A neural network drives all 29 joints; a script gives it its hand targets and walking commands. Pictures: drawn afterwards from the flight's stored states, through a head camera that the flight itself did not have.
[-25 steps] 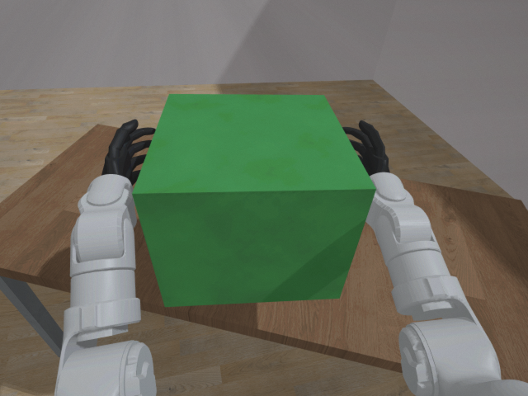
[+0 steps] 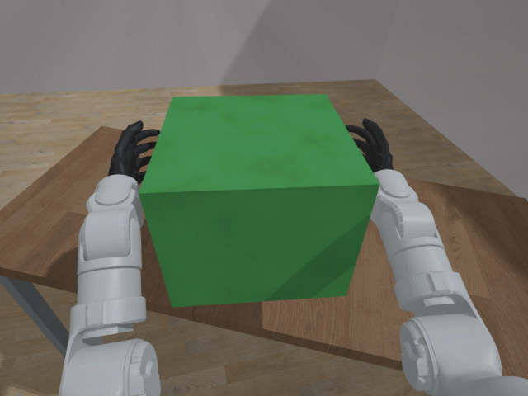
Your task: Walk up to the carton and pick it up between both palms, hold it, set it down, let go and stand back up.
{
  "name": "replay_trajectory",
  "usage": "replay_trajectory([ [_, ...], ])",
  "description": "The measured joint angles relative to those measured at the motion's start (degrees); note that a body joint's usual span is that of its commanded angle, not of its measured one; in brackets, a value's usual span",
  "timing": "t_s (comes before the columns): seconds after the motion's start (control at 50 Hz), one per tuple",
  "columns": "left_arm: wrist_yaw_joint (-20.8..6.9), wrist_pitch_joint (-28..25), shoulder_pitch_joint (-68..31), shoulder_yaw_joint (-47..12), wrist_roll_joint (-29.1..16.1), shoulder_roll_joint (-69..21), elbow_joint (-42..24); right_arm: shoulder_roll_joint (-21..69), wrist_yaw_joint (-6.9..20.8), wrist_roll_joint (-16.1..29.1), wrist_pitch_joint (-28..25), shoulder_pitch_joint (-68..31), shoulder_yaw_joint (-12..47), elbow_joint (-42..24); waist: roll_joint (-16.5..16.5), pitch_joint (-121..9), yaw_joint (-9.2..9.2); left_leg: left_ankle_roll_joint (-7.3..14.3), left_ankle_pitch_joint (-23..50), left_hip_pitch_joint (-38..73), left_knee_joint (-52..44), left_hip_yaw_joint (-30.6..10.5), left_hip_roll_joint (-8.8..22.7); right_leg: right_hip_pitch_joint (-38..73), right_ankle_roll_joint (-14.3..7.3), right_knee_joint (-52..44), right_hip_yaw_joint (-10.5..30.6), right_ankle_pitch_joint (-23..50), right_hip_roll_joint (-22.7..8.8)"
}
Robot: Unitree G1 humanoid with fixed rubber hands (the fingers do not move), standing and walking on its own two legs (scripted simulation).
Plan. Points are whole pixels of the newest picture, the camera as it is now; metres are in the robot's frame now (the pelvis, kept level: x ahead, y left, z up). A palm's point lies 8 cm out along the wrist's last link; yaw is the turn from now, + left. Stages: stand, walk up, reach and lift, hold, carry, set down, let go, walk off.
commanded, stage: hold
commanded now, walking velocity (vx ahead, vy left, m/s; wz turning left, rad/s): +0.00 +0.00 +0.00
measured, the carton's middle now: (255, 191) +0.39 +0.00 +0.12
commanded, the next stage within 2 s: none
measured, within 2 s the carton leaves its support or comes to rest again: neither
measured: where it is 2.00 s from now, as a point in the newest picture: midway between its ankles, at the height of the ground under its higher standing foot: outside the picture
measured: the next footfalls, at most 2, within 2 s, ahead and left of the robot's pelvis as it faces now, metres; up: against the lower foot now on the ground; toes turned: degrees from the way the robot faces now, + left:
none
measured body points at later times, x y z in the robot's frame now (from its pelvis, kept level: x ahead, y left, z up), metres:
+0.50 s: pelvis +0.00 +0.00 +0.00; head -0.04 +0.03 +0.45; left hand +0.37 +0.19 +0.18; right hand +0.37 -0.18 +0.18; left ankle +0.02 +0.13 -0.75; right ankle -0.01 -0.12 -0.75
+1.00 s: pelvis +0.00 +0.00 +0.00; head -0.05 +0.03 +0.44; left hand +0.36 +0.19 +0.19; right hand +0.37 -0.18 +0.20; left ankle +0.02 +0.13 -0.75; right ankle -0.01 -0.12 -0.75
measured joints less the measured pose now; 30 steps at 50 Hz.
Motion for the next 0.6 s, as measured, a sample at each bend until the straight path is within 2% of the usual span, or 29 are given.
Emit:
replay_trajectory([
  [0.08,-0.91,1.07,-1.01,0.82,0.90,0.16,1.06,0.52,0.11,-1.03,-0.19,-0.36,0.01,1.92,-0.89,-0.02,-0.08,-0.26,0.06,1.14,-0.67,-0.03,0.13,0.78,-0.28,0.14,-0.05,-0.41,0.12],
  [0.2,-1.79,0.98,-0.01,0.53,0.78,0.43,-1.85,-0.24,-1.37,1.18,-0.27,0.54,1.82,-1.07,-1.49,1.03,-0.62,-0.56,-0.85,2.07,0.45,-0.44,0.55,2.58,-0.52,-0.39,-0.40,-0.51,0.60],
  [0.36,-2.98,2.30,0.00,1.46,2.50,-0.12,-1.51,0.68,-1.15,0.84,0.59,0.74,1.01,0.11,-1.84,2.31,-1.01,-0.36,-0.10,2.93,-0.43,-0.45,0.14,3.00,-0.35,-0.22,-0.47,-0.38,0.18],
  [0.48,-2.25,0.82,-1.13,0.45,0.73,1.07,0.59,1.48,-0.91,-0.72,0.09,0.83,-0.75,-0.39,-1.00,1.75,-0.89,-0.13,0.56,0.04,-0.29,-0.42,-0.11,-0.03,-0.13,0.25,-0.48,0.08,-0.07],
  [0.6,-0.58,0.03,-1.54,-0.62,-0.13,0.89,-1.33,0.41,-0.36,-0.12,-1.14,1.06,-0.51,-2.40,-0.17,0.50,-0.63,0.03,0.51,-1.26,-0.17,-0.14,-0.10,-1.20,0.05,-0.13,-0.21,0.38,-0.08],
])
